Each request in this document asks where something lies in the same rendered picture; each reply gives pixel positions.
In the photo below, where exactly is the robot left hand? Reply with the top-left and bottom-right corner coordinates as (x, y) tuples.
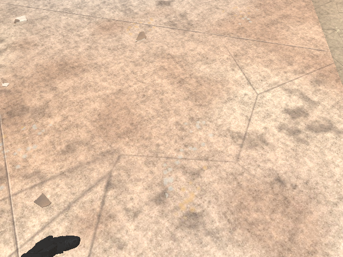
(21, 236), (80, 257)

